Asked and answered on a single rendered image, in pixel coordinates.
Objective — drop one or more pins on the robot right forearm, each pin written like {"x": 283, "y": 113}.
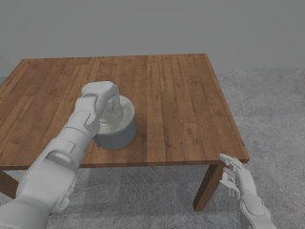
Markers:
{"x": 253, "y": 213}

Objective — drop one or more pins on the robot left hand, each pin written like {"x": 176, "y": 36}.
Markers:
{"x": 108, "y": 90}

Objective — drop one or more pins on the robot right hand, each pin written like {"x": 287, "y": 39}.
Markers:
{"x": 238, "y": 181}

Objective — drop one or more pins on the table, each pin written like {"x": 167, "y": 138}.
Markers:
{"x": 181, "y": 114}

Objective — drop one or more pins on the lid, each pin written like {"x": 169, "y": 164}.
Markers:
{"x": 119, "y": 119}

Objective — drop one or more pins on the robot left forearm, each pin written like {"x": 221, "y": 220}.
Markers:
{"x": 68, "y": 148}

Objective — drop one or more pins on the left robot upper arm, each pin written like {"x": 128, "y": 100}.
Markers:
{"x": 48, "y": 190}

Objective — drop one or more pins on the knob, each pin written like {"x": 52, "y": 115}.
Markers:
{"x": 109, "y": 106}

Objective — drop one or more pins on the pot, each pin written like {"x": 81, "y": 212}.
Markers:
{"x": 117, "y": 140}

